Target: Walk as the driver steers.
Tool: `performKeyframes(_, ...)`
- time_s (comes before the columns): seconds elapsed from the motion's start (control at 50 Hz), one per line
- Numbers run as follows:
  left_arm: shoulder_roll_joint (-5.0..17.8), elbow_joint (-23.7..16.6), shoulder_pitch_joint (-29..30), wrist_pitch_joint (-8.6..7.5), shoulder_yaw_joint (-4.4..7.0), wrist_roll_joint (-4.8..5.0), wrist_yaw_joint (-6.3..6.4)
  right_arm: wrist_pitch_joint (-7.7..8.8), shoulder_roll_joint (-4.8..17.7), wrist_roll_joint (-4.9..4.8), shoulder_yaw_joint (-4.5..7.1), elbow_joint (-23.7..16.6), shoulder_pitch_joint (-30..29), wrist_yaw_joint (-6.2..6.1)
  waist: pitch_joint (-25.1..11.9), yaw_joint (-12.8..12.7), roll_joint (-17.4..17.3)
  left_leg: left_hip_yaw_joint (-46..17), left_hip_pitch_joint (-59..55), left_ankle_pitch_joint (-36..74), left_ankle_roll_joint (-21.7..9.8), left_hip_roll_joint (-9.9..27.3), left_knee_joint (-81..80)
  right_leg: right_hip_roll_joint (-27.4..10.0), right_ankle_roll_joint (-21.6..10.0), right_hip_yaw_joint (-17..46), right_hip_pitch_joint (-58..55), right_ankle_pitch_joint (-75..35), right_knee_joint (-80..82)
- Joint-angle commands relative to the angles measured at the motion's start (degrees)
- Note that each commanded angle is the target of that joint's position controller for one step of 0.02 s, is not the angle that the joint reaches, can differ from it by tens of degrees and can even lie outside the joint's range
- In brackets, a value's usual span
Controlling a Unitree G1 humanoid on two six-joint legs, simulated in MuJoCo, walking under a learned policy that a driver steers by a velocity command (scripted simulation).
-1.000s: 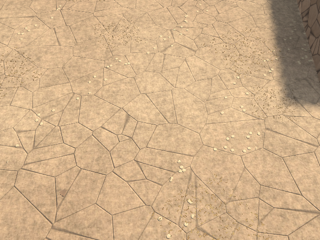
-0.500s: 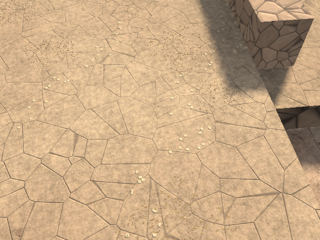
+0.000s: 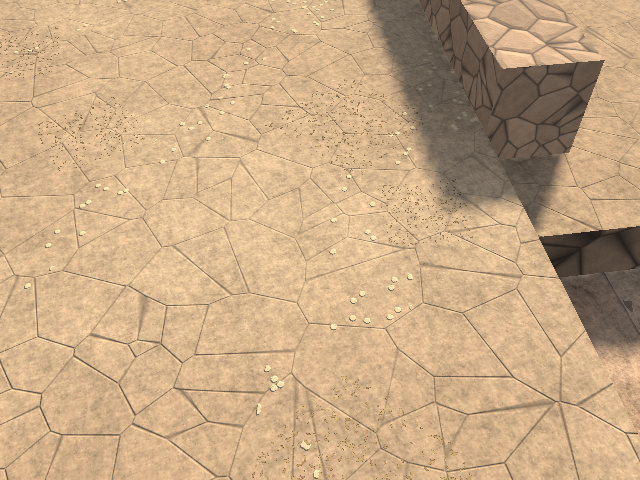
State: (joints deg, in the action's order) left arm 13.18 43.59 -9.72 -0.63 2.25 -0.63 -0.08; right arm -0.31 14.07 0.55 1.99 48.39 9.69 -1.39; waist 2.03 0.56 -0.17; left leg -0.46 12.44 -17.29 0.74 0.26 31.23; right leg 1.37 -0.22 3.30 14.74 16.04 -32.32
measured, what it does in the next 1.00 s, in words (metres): walks ahead: right foot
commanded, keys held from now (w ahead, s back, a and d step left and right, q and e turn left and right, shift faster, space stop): no key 0.04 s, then w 0.96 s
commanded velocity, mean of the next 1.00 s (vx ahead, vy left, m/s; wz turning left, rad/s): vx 0.36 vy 0.00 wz -0.01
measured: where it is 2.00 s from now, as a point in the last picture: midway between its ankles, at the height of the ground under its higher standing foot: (336, 307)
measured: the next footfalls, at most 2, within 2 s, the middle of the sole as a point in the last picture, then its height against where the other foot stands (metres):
right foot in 0.68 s outside the picture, level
left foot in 1.26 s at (287, 402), level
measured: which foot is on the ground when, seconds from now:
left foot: down 0.00-0.70, up 0.72-1.00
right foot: down 0.00-0.30, up 0.32-0.66, down 0.68-1.00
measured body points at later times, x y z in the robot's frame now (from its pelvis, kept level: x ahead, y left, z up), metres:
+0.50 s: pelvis +0.11 +0.01 +0.01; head +0.12 +0.02 +0.46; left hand +0.30 +0.26 -0.08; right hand +0.05 -0.25 -0.12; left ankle +0.00 +0.13 -0.73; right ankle +0.17 -0.12 -0.66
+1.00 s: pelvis +0.36 -0.05 +0.01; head +0.38 -0.06 +0.46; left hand +0.39 +0.22 -0.12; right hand +0.52 -0.33 -0.09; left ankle +0.50 +0.13 -0.66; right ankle +0.35 -0.14 -0.73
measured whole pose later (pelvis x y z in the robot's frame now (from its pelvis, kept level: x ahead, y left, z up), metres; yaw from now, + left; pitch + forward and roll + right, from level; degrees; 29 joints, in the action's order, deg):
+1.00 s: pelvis +0.36 -0.05 +0.01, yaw +0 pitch +1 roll -2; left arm 14.6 51.5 -19.8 -5.4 2.8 -0.1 -1.2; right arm 3.8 17.1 -0.3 3.4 45.4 9.2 -0.7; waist 0.3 -3.2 -2.3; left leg -2.9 39.7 -3.6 0.2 8.4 52.2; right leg 4.7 -4.4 -3.4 5.7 8.7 -13.6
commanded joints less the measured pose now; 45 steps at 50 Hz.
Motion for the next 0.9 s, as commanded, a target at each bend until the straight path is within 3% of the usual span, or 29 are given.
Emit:
performKeyframes(0.02, 6.2, -3.2, 2.3, -1.1, 1.32, 0.08, 0.36, 0.62, 6.3, -0.03, 1.54, -2.3, 0.1, -0.33, -2.7, 0.4, 1.4, -3.1, -1.0, 6.9, -1.2, 2.6, -4.7, -3.7, -1.5, 4.3, 0.5, -6.3, 6.4)
performKeyframes(0.04, 6.1, -2.9, 2.3, -1.14, 1.27, 0.11, 0.41, 0.63, 6.3, -0.05, 1.55, -2.0, 0.3, -0.39, -2.6, 0.3, 1.2, -3.1, -1.0, 7.0, -1.1, 2.5, -4.8, -3.7, -1.6, 4.3, 0.4, -6.3, 6.4)
performKeyframes(0.08, 6.6, -1.8, 1.0, -0.79, 1.46, 0.39, 0.67, 0.5, 6.3, -0.32, 1.67, -0.8, 1.8, -0.6, -2.7, 0.1, 1.2, -1.8, 0.4, -5.2, -1.7, 1.0, -4.6, -2.3, -2.4, 3.5, 0.6, 8.8, 7.1)
performKeyframes(0.14, 7.8, -1.5, -0.9, -1.27, 1.81, 1.25, 0.91, 1.65, 6.3, -1.06, 1.81, -1.5, 2.0, -0.98, 3.2, -0.7, 3.4, -1.3, 8.1, -18.8, -3.8, 0.3, -1.9, -4.7, -6.1, 8.3, 4.2, 27.9, 10.4)
performKeyframes(0.22, 9.1, -0.5, -4.0, -3.22, 2.28, 1.81, 0.28, 5.07, 4.6, -1.77, 1.76, -1.9, 2.1, -0.05, 2.6, -0.8, 10.0, 1.1, 11.3, -7.9, -4.7, -0.3, 6.3, -14.1, -11.9, 23.8, -0.9, 28.7, 18.0)
performKeyframes(0.26, 8.7, -1.7, -0.4, -3.27, 2.05, 2.06, 0.05, 5.84, 4.4, -1.98, 1.82, -0.7, 5.8, 0.55, 2.3, 1.9, 9.7, 0.3, 3.1, -6.2, -6.6, 0.3, 0.3, -12.4, -10.7, 20.6, 3.9, 23.2, 16.6)
performKeyframes(0.28, 7.0, -3.2, 3.8, -3.65, 1.58, 2.47, 0.29, 6.29, 5.8, -1.74, 2.22, 1.2, 10.2, 0.83, 3.0, 4.5, 5.6, -2.2, -2.6, -5.6, -7.4, 1.5, -3.9, -8.5, -7.7, 13.7, 8.0, 15.5, 12.3)
performKeyframes(0.3, 4.5, -4.8, 6.7, -4.53, 0.97, 2.33, 0.44, 6.54, 8.9, -1.78, 3.2, 3.4, 15.6, 0.84, 2.3, 5.6, -2.5, -11.3, -10.1, -4.9, -9.3, 5.9, -8.6, -1.8, -3.5, 3.2, 14.4, 7.0, 0.1)
performKeyframes(0.32, 4.0, -6.4, 7.1, -5.9, 0.97, 2.27, 0.57, 6.19, 13.7, -1.83, 4.58, 5.0, 20.6, 1.06, 0.7, 5.5, -15.2, -26.1, -19.3, -0.2, -13.7, 14.5, -14.2, 2.7, -0.3, -4.9, 23.9, 5.6, -14.2)
performKeyframes(0.34, 7.1, -6.2, 7.5, -6.46, 1.62, 2.92, 0.71, 6.04, 12.4, -1.1, 4.18, 4.2, 22.1, 1.41, 1.9, 7.0, -14.6, -34.6, -23.2, 6.3, -17.9, 20.5, -16.2, 1.0, 0.2, -2.8, 34.1, 17.7, -25.4)
performKeyframes(0.36, 7.3, -6.0, 6.6, -6.62, 1.85, 3.73, 0.46, 6.03, 10.5, -0.48, 3.52, 3.8, 21.8, 1.53, 2.2, 5.7, -9.1, -33.7, -25.7, 8.5, -18.3, 21.0, -14.7, -1.7, -0.8, -1.0, 39.8, 18.0, -33.3)
performKeyframes(0.38, 6.0, -5.8, 6.4, -6.61, 1.45, 3.87, 0.06, 5.84, 9.6, -0.33, 3.18, 3.3, 21.4, 1.57, 1.3, 5.3, -6.6, -30.3, -27.6, 9.8, -17.5, 20.1, -14.7, -3.3, -1.8, -1.2, 43.2, 14.7, -36.7)
performKeyframes(0.46, 3.0, -7.5, 10.5, -6.42, 0.47, 2.87, -2.02, 3.98, 5.7, -0.74, 1.25, 2.6, 18.0, 0.85, 3.3, 3.4, -5.4, -16.0, -19.6, 15.8, -12.8, 14.4, -20.8, -6.7, -1.4, -4.0, 39.3, 1.4, -26.7)
performKeyframes(0.52, 1.7, -7.7, 12.2, -5.89, -0.48, 1.93, -2.87, 4.04, 9.6, -0.66, 1.83, 0.8, 14.0, 0.09, 3.2, 2.7, -5.5, -6.4, -6.3, 16.5, -10.8, 9.7, -23.9, -4.5, -0.3, -6.4, 21.9, -13.4, -11.3)
performKeyframes(0.56, 3.4, -8.6, 14.0, -5.42, -0.16, 2.35, -2.72, 4.71, 11.2, -1.27, 2.26, 1.4, 16.1, 0.26, 3.7, 2.9, -6.0, -6.0, -4.8, 15.1, -10.6, 11.3, -25.8, -3.4, -0.8, -6.3, 16.0, -17.0, -6.1)
performKeyframes(0.58, 4.6, -8.6, 14.5, -5.02, 0.16, 2.54, -2.58, 5.03, 10.6, -1.58, 2.25, 2.0, 16.7, 0.46, 4.4, 3.0, -6.8, -5.3, -6.5, 15.4, -10.4, 12.0, -25.5, -3.7, -1.4, -5.7, 15.3, -17.6, -4.1)
performKeyframes(0.62, 6.8, -8.5, 13.7, -4.82, 0.91, 2.38, -2.4, 4.95, 10.8, -1.96, 2.45, 2.5, 17.1, 0.88, 4.2, 1.8, -6.7, -4.8, -11.0, 24.3, -9.4, 13.5, -21.8, -3.0, -3.2, -5.7, 13.6, -15.7, -1.0)
performKeyframes(0.64, 8.0, -8.0, 11.8, -4.76, 1.53, 1.85, -2.35, 4.9, 10.6, -2.17, 2.46, 2.7, 17.6, 0.99, 2.4, 0.3, -6.2, -4.1, -12.8, 32.2, -8.4, 13.7, -17.7, -1.9, -3.8, -5.8, 10.1, -13.9, 0.1)
performKeyframes(0.66, 9.5, -6.4, 6.1, -4.56, 2.55, 1.67, -2.06, 4.57, 11.3, -1.87, 2.59, 2.8, 17.3, 1.07, -1.3, -3.1, -6.3, -2.4, -12.9, 41.4, -7.4, 12.5, -10.1, -0.2, -5.0, -7.4, 2.9, -12.4, 0.0)
performKeyframes(0.68, 11.6, -3.3, -3.5, -4.22, 3.79, 1.79, -1.52, 4.29, 10.7, -1.41, 2.34, 2.4, 17.3, 0.92, -6.6, -7.4, -5.8, -0.5, -8.1, 44.1, -5.9, 10.2, 1.4, 0.0, -6.5, -7.4, -9.4, -11.4, -0.9)
performKeyframes(0.7, 16.6, -1.2, -13.7, -3.75, 5.01, 1.24, -0.63, 4.39, 7.9, 0.06, 1.23, 0.6, 18.1, 0.68, -14.8, -10.1, 3.9, 1.3, 5.0, 25.5, -4.0, 6.5, 21.7, -12.3, -10.1, 7.6, -25.8, -9.0, -1.3)
performKeyframes(0.72, 19.8, -0.1, -14.9, -3.64, 5.04, 0.39, -1.8, 5.44, -0.9, -1.24, -0.98, 0.4, 27.3, 1.01, -26.1, -4.3, 22.6, -3.6, 20.5, -14.2, -1.6, -3.7, 40.1, -24.0, -18.6, 39.3, -38.4, 13.4, 13.5)
performKeyframes(0.74, 13.0, -0.5, -11.7, -3.84, 3.43, 1.06, -2.08, 6.42, 6.7, -2.95, 0.82, 0.4, 20.7, 1.16, -18.4, -6.1, 14.1, -7.9, 26.6, -13.2, -2.4, -0.8, 46.0, -21.9, -15.6, 41.6, -32.1, 20.5, 19.9)
performKeyframes(0.76, 10.6, -0.7, -7.6, -4.23, 2.61, 1.65, -1.96, 6.68, 10.3, -3.78, 1.94, -1.7, 13.3, 1.3, -9.5, -5.7, 9.8, -5.6, 30.1, -8.0, -3.4, 2.0, 46.5, -20.9, -13.4, 31.8, -24.0, 15.7, 19.0)
performKeyframes(0.78, 10.0, -1.0, -3.8, -4.6, 2.32, 1.32, -2.03, 6.8, 9.5, -3.01, 1.78, -2.3, 10.4, 0.86, -6.4, -3.8, 3.5, -4.8, 27.5, -2.5, -3.7, 5.0, 43.9, -18.8, -12.6, 24.7, -15.9, 6.4, 19.3)
performKeyframes(0.8, 9.0, -1.0, -1.4, -4.95, 2.17, 0.57, -2.21, 6.55, 8.5, -1.94, 2.02, -2.4, 9.7, 0.62, -4.4, -1.8, 2.8, -4.6, 24.8, 0.8, -3.7, 6.9, 40.6, -16.2, -12.2, 18.9, -9.7, -0.3, 20.1)
performKeyframes(0.82, 8.0, -0.7, -0.2, -5.33, 1.93, -0.15, -2.18, 5.91, 7.5, -1.74, 2.06, -2.1, 11.3, 0.65, -4.6, 0.2, 4.8, -5.3, 21.2, 2.9, -3.7, 8.5, 38.9, -14.5, -12.0, 15.2, -6.2, -2.9, 21.6)
performKeyframes(0.86, 7.3, 0.5, -0.3, -6.12, 1.84, 0.22, -2.12, 4.68, 5.8, -1.7, 1.93, -1.7, 12.2, 0.57, -3.9, 1.3, 4.8, -4.6, 19.4, 3.6, -3.0, 9.0, 36.0, -13.5, -13.3, 11.5, -3.0, -5.3, 24.4)
performKeyframes(0.9, 8.4, 1.7, -1.6, -6.49, 2.07, 0.44, -1.75, 3.97, 5.7, -1.18, 1.98, -3.0, 8.9, 0.44, -1.3, 1.3, 3.4, -4.2, 22.7, 6.3, -1.9, 9.6, 31.7, -13.6, -14.1, 9.0, -1.5, -6.5, 26.6)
